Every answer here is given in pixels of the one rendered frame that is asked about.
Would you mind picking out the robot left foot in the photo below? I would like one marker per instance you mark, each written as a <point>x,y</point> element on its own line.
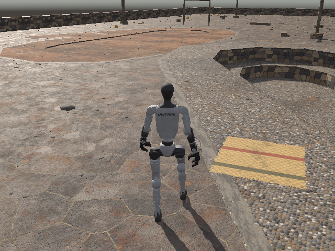
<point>157,217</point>

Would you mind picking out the robot foot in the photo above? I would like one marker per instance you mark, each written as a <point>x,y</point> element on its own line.
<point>183,195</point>
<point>157,217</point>

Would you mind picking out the left robot forearm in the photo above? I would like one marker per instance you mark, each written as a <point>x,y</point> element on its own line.
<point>144,136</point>

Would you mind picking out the right robot upper arm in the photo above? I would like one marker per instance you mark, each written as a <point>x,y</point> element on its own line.
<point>186,120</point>

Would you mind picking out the left robot upper arm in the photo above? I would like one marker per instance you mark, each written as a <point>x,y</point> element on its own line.
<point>148,118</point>

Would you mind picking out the robot right hand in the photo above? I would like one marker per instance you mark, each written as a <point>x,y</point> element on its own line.
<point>196,159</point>

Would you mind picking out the robot right foot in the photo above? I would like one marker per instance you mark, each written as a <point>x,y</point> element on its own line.
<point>183,195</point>

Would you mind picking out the right robot forearm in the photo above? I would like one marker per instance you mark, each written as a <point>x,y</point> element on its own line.
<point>192,142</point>

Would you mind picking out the robot left hand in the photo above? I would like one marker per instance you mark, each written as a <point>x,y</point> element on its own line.
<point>146,144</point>

